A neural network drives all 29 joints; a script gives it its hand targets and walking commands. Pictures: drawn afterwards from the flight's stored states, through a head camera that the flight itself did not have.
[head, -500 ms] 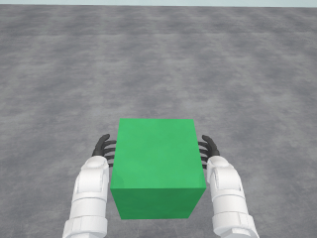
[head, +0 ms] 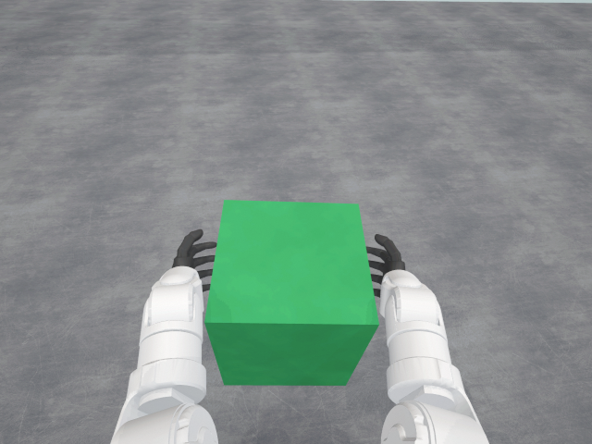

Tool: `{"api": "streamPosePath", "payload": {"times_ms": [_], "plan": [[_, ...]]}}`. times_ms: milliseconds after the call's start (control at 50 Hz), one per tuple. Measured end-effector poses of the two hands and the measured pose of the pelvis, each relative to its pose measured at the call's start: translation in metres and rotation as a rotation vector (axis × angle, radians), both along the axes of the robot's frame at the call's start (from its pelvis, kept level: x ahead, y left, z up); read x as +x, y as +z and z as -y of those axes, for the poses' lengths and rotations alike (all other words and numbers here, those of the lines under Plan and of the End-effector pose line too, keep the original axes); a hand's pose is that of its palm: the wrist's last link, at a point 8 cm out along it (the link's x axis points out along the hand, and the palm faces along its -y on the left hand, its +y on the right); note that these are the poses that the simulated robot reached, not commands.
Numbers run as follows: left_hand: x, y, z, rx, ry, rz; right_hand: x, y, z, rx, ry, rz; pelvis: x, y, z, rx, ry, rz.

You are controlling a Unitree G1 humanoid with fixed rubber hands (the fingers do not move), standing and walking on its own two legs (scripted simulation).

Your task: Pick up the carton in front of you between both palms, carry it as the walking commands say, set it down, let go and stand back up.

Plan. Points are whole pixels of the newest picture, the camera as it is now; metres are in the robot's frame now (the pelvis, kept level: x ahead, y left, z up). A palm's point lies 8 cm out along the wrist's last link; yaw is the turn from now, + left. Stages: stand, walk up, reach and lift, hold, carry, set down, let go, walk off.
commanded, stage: set down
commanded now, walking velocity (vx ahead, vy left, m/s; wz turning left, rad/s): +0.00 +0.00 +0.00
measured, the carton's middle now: (288, 298) +0.34 +0.01 -0.04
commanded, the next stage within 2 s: none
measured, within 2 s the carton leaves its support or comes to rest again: neither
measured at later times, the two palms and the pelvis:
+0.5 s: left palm (198, 320) +0.36 +0.18 -0.16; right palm (351, 315) +0.38 -0.12 -0.16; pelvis -0.03 +0.01 -0.08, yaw -1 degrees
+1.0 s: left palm (202, 341) +0.39 +0.19 -0.30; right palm (332, 327) +0.43 -0.11 -0.30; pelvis -0.05 +0.01 -0.21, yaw -1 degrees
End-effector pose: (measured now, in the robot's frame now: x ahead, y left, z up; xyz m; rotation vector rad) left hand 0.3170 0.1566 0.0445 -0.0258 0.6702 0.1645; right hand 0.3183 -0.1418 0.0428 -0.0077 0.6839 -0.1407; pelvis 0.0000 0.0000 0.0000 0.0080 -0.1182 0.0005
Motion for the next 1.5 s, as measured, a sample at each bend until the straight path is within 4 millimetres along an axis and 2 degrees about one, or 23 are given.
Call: {"api": "streamPosePath", "payload": {"times_ms": [80,160,300,380,440,580,740,1100,1500], "plan": [[0.014,-0.014,-0.003,-0.008,0.008,-0.013,0.016,-0.011,-0.004,-0.008,0.008,-0.012,-0.007,-0.006,0.002,-0.003,-0.001,-0.03],[0.023,-0.041,-0.008,0.003,0.012,-0.033,0.03,-0.037,-0.008,-0.025,0.028,-0.033,-0.013,-0.012,0.003,-0.008,0.001,-0.105],[0.027,-0.12,-0.014,0.032,0.011,-0.046,0.039,-0.117,-0.014,-0.037,0.056,-0.044,-0.023,-0.028,0.0,-0.015,0.001,-0.311],[0.03,-0.166,-0.016,0.026,0.021,-0.03,0.044,-0.163,-0.016,-0.03,0.058,-0.028,-0.027,-0.045,-0.003,-0.014,-0.003,-0.447],[0.038,-0.19,-0.017,0.014,0.036,-0.003,0.052,-0.188,-0.018,-0.014,0.054,-0.001,-0.028,-0.062,-0.005,-0.012,-0.006,-0.542],[0.058,-0.22,-0.022,-0.011,0.069,0.031,0.076,-0.219,-0.023,0.014,0.05,0.032,-0.026,-0.1,-0.01,-0.01,-0.011,-0.695],[0.065,-0.26,-0.026,-0.014,0.088,-0.007,0.09,-0.257,-0.027,0.008,0.072,-0.007,-0.029,-0.138,-0.011,-0.01,-0.008,-0.795],[0.078,-0.376,-0.038,0.002,0.135,-0.013,0.119,-0.376,-0.041,0.007,0.137,-0.013,-0.06,-0.239,-0.005,-0.003,-0.017,-0.898],[0.094,-0.5,-0.054,0.018,0.175,-0.055,0.153,-0.501,-0.059,-0.015,0.209,-0.051,-0.076,-0.325,-0.001,0.012,-0.023,-0.92]]}}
